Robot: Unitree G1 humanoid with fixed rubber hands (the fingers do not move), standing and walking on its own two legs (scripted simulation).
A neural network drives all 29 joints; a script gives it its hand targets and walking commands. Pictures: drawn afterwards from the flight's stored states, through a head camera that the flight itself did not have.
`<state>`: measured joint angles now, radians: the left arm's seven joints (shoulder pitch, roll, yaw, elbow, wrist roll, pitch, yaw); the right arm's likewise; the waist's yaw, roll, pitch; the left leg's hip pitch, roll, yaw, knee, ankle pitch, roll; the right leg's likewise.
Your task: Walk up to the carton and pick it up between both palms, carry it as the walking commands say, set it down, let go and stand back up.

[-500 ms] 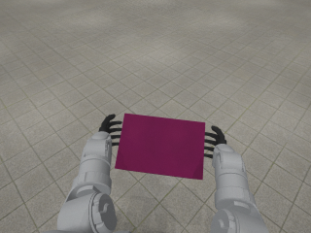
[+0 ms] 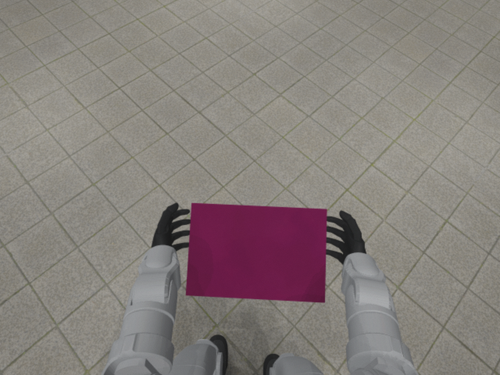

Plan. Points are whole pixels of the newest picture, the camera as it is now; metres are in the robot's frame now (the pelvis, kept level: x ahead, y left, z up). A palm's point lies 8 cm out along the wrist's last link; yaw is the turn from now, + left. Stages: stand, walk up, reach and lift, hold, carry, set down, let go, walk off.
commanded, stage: set down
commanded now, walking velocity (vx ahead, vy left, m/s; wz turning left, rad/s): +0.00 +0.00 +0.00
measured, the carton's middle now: (256, 245) +0.34 -0.01 -0.17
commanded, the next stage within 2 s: none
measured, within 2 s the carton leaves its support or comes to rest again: neither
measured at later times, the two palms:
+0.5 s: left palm (198, 260) +0.31 +0.11 -0.17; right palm (352, 277) +0.28 -0.21 -0.18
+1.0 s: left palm (195, 253) +0.34 +0.12 -0.26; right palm (329, 262) +0.33 -0.19 -0.26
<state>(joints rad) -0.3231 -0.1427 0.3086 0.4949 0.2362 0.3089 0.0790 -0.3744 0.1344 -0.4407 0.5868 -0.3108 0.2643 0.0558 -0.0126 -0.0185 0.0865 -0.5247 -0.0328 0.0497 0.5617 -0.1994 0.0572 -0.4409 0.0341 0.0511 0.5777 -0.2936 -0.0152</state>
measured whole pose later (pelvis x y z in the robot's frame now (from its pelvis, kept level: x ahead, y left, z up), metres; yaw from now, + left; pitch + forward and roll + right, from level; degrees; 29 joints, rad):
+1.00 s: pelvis -0.06 -0.02 -0.16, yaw +0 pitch +36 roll +0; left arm -0.71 -0.09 0.34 0.60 0.14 0.23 0.16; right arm -0.68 -0.01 -0.37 0.65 -0.09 0.21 -0.09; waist -0.01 -0.03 -0.08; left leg -1.60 -0.02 0.04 1.37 -0.39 0.04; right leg -1.53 0.06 0.03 1.44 -0.54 -0.01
